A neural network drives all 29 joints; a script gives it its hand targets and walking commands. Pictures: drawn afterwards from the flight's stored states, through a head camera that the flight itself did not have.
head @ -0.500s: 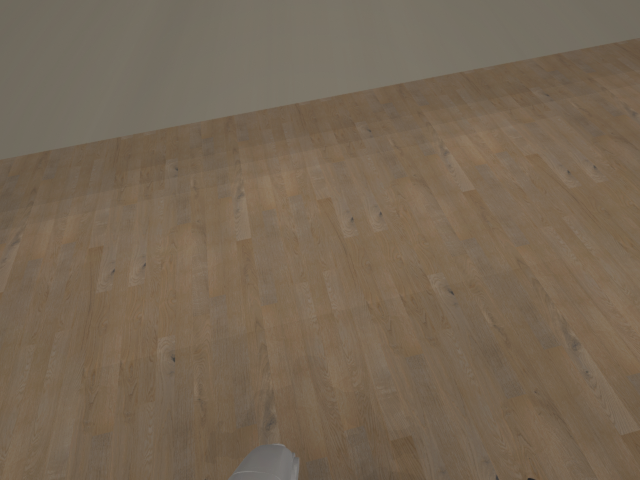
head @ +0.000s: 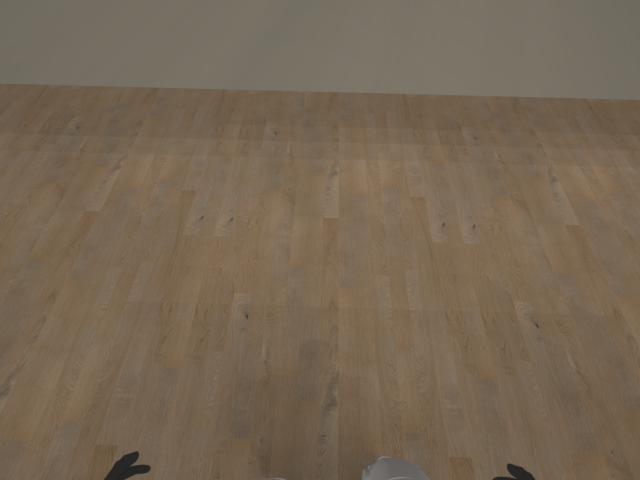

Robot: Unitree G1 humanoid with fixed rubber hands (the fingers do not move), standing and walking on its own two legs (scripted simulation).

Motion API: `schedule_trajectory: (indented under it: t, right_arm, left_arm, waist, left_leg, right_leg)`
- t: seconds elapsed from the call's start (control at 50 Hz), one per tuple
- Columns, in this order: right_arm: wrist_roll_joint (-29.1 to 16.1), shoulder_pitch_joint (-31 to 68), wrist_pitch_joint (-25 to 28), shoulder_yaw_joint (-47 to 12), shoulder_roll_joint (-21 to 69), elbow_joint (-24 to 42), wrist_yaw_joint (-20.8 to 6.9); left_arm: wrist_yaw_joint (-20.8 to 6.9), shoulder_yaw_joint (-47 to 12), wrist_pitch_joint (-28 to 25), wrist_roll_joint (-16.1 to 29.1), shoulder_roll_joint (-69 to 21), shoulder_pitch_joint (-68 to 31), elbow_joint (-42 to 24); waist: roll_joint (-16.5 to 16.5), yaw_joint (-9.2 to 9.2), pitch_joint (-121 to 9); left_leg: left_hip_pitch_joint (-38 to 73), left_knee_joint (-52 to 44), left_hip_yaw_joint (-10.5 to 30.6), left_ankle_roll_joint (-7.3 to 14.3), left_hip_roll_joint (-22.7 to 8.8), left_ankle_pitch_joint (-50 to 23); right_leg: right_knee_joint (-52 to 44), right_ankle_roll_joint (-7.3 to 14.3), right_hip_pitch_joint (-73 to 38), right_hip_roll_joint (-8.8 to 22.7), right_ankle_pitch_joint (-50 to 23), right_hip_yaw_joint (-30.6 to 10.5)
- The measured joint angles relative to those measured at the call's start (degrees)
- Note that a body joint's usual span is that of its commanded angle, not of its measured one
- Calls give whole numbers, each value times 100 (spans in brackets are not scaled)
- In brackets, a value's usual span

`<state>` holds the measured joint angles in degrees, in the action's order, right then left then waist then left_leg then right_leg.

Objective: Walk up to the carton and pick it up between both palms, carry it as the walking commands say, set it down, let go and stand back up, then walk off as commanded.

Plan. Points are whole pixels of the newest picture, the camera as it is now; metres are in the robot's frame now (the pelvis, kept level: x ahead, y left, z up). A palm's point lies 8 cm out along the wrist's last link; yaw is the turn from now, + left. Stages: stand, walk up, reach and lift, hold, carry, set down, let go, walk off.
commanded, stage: walk off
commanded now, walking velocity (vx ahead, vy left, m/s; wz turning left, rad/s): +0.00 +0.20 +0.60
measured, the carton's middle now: out of the picture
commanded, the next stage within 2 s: stand in 1.78 s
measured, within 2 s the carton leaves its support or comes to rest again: neither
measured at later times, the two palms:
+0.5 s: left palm out of the picture -0.02 +0.31 -0.13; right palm out of the picture +0.11 -0.19 -0.09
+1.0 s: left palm out of the picture +0.02 +0.20 -0.10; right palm out of the picture +0.05 -0.35 -0.13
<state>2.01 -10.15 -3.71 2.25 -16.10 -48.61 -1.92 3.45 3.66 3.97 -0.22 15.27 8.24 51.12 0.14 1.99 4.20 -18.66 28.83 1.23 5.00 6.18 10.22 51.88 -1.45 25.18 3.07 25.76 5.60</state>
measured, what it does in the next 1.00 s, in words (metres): steps on the spot: right foot, then left foot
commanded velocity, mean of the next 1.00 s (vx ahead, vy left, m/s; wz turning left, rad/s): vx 0.00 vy -0.18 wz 0.02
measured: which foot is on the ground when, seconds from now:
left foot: down 0.00-0.10, up 0.12-0.34, down 0.36-0.84, up 0.86-1.00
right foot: up 0.00-0.08, down 0.10-0.36, up 0.38-0.82, down 0.84-1.00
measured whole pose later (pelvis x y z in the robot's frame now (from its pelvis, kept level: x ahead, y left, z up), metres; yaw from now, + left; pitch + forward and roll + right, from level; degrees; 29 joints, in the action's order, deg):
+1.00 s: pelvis -0.02 -0.07 +0.01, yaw +10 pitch +0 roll +0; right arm 1.7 -14.5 -3.2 5.2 -17.8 -55.7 3.3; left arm -0.6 2.5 3.3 -1.7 13.1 10.8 51.2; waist 3.4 1.6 3.1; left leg -28.1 63.6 1.1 0.3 -2.4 26.2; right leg 25.4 2.0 13.3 0.3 12.4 5.8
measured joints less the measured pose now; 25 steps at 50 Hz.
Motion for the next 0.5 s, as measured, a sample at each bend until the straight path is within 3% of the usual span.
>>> schedule_trajectory:
  t: [0.06, 0.1, 0.16, 0.22, 0.3, 0.34, 0.38, 0.44, 0.5]
  right_arm:
    - [-12, -87, -42, -2, 0, -77, -31]
    - [-88, -156, -51, 8, -8, -133, -6]
    - [-94, -185, -21, 60, 41, -245, 86]
    - [-54, -191, 42, 110, 57, -288, 69]
    - [-62, -159, 76, 76, 135, -298, 34]
    - [-67, -93, 137, 38, 173, -259, 85]
    - [-14, -28, 261, -10, 253, -275, 180]
    - [10, -35, 357, -74, 356, -282, 308]
    - [-14, -94, 390, -78, 378, -334, 412]
  left_arm:
    - [37, -45, -68, 66, -100, -16, -3]
    - [40, -57, -152, 33, -144, 82, 1]
    - [-35, -44, -205, -79, -107, 242, 35]
    - [-77, -38, -244, -106, -68, 323, 76]
    - [-126, -48, -231, -130, -64, 299, 131]
    - [-175, -60, -199, -112, -70, 349, 211]
    - [-216, -72, -177, -86, -74, 419, 348]
    - [-280, -68, -26, -61, -65, 517, 497]
    - [-362, 14, 52, -86, 17, 520, 550]
  waist:
    - [145, 27, -38]
    - [256, -26, -94]
    - [345, -122, -85]
    - [294, -171, -91]
    - [101, -233, -76]
    - [31, -229, -80]
    - [-98, -199, -92]
    - [-180, -158, -129]
    - [-207, -145, -146]
  left_leg:
    - [4, -68, 108, 64, 220, -101]
    - [-29, -36, 180, 62, 335, -125]
    - [-480, 1427, 112, -329, 283, 1028]
    - [-667, 2549, 59, -566, -47, 1134]
    - [-108, 1609, -40, -769, -563, 1437]
    - [362, 539, -107, -773, -720, 933]
    - [576, 5, -114, -676, -715, 448]
    - [615, -124, -70, -479, -766, 405]
    - [696, -397, -33, -479, -873, 260]
  right_leg:
    - [-948, 91, -493, -168, -153, -94]
    - [-1855, 222, -922, -213, -677, -89]
    - [-2141, 369, -1113, -111, -1023, 88]
    - [-2548, 304, -1355, -12, -1175, 220]
    - [-2575, 229, -1396, 74, -1191, 331]
    - [-2351, 163, -1315, 91, -1071, 378]
    - [-2089, 81, -1211, 115, -815, 325]
    - [-1348, -17, -911, -76, -152, -26]
    - [-529, -134, -563, -172, -254, -322]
